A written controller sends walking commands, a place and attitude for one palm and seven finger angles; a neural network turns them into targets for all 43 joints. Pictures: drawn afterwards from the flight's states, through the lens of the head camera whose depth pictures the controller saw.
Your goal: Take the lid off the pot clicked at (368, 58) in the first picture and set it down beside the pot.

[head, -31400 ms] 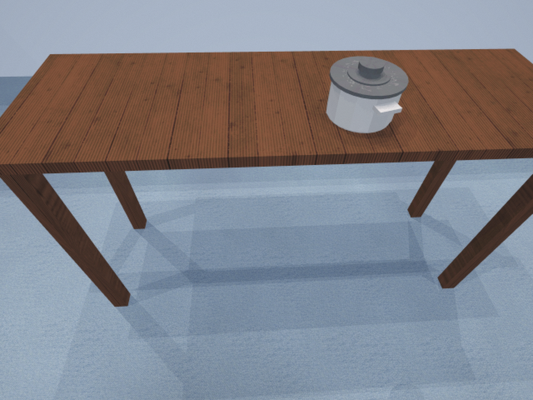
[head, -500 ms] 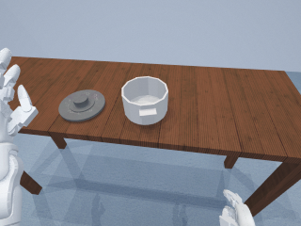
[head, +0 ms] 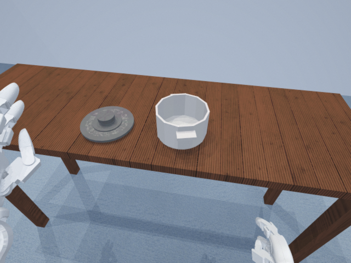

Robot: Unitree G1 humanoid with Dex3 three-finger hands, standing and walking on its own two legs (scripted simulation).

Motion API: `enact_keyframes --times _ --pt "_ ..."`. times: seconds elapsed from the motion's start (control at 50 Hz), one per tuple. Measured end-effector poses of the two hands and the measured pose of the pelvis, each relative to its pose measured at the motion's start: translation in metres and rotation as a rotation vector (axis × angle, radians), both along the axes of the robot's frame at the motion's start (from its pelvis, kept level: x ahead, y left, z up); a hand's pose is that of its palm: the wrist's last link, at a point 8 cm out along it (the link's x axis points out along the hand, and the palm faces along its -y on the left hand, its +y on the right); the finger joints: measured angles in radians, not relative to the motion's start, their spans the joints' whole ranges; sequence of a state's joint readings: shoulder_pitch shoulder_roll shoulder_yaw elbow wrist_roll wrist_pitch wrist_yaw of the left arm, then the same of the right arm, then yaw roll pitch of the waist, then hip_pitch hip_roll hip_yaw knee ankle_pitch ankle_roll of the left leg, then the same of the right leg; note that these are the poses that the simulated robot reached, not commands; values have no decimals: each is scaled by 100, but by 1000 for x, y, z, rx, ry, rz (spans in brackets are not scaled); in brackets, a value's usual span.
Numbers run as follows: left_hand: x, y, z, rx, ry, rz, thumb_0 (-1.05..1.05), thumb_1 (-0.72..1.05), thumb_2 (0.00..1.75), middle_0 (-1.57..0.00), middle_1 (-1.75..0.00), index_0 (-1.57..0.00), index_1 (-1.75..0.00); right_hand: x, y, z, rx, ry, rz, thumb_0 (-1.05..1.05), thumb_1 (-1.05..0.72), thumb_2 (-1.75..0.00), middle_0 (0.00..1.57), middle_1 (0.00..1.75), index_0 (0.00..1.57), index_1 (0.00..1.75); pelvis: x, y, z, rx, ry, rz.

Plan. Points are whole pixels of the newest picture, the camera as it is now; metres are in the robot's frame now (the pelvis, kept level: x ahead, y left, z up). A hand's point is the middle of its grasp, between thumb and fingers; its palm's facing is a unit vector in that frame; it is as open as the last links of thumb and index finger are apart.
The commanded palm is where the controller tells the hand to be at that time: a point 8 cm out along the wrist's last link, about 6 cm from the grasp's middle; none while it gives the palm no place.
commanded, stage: draw the hand back to the body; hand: left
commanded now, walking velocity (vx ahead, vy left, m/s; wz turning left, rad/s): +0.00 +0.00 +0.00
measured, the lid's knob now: (106, 117) +0.50 +0.30 +0.05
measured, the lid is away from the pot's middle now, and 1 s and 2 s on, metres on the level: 0.24 0.24 0.24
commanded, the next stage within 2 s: step back with the hand held close in 0.08 s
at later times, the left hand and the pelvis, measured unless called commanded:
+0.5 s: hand (46, 162) +0.20 +0.24 +0.21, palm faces +0.30 -0.81 -0.50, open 7.4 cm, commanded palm +0.13 +0.30 +0.23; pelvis -0.01 +0.02 +0.00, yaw -1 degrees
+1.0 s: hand (12, 189) +0.14 +0.26 +0.22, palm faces +0.41 -0.78 -0.47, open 7.4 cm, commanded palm +0.07 +0.31 +0.23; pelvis -0.06 +0.03 -0.02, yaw +0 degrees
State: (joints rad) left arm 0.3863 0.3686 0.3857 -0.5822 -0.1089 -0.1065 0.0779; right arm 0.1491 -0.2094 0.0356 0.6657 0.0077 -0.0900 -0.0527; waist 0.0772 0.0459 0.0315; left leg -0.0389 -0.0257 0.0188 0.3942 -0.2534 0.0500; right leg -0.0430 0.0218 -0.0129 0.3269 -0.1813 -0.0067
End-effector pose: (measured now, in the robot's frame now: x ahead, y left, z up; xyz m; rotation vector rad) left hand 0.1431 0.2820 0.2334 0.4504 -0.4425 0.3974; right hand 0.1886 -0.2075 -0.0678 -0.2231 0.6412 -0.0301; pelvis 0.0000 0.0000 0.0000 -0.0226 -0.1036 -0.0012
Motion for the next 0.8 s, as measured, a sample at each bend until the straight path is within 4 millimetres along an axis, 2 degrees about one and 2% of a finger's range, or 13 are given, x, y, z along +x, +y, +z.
enact_keyframes --times 0.2,0.32,0.46,0.52,0.6,0.8 --pt "1 6 2 4 -10 10 1 89 90 -21 -30 -21 -30 5 13 0 1 -2 24 1 -91 -90 21 30 21 30 2 6 -1 -2 4 1" --pt "9 14 19 129 -73 7 1 89 90 -21 -30 -21 -30 1 8 1 -10 37 7 1 -91 -90 21 30 21 30 -1 8 -1 -7 56 -3" --pt "21 4 -4 159 49 -118 1 89 90 -20 -30 -21 -30 -18 -14 2 -56 89 -103 1 -91 -90 21 30 21 30 -8 19 -3 -5 110 -20" --pt "17 4 -8 190 87 -153 1 89 90 -21 -30 -21 -30 -30 -20 3 -75 102 -142 1 -91 -90 21 30 21 30 -12 22 -6 -2 119 -22" --pt "5 7 -5 229 69 -155 1 89 90 -21 -30 -22 -30 -46 -23 1 -90 108 -160 1 -91 -90 20 30 20 30 -20 24 -10 6 119 -23" --pt "-25 11 4 211 -78 -72 1 89 90 -21 -30 -22 -30 -75 -13 -16 -50 99 -151 1 -91 -90 21 30 21 30 -43 22 -20 -9 107 -10"
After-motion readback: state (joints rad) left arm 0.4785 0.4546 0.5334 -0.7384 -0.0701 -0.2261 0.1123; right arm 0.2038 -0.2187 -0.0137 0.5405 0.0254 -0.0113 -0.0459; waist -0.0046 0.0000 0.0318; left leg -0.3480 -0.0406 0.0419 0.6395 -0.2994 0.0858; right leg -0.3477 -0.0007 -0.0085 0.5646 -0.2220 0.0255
